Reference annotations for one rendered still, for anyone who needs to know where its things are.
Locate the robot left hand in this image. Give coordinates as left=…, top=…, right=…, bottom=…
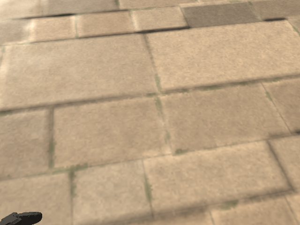
left=0, top=212, right=42, bottom=225

